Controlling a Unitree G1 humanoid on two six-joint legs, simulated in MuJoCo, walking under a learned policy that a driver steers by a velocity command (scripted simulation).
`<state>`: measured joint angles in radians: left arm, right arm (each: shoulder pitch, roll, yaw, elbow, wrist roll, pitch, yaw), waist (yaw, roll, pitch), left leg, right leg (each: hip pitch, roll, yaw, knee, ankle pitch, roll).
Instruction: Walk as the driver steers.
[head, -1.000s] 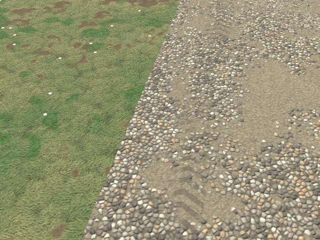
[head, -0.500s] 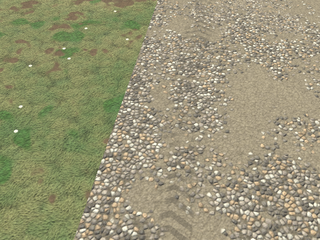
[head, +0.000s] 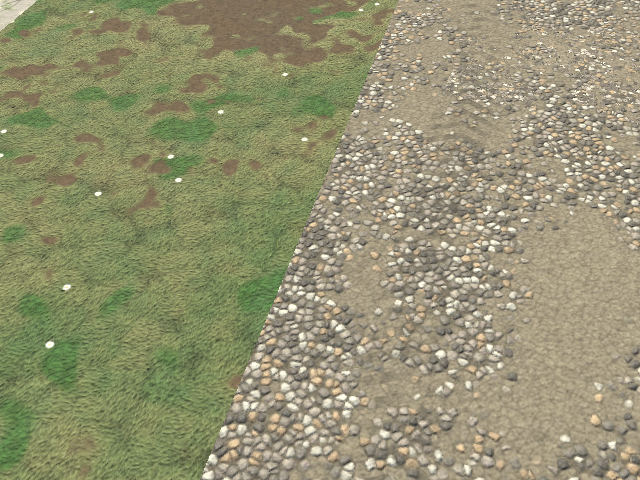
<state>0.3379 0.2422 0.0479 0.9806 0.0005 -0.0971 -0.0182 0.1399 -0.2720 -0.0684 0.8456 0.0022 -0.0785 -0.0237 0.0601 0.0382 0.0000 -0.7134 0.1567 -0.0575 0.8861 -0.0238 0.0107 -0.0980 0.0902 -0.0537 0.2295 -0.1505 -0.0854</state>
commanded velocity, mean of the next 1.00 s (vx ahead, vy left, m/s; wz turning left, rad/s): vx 0.39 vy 0.00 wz -0.48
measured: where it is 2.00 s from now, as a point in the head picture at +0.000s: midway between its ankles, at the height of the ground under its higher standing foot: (440, 452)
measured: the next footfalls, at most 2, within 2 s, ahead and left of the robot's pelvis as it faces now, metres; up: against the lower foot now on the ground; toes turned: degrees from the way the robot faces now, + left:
left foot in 0.24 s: +0.32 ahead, +0.16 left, +0.00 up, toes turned -5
right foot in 0.74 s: +0.51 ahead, -0.17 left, +0.00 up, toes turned -25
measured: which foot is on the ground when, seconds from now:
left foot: up 0.00-0.22, down 0.24-0.72, up 0.74-1.00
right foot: down 0.00-0.24, up 0.26-0.72, down 0.74-1.00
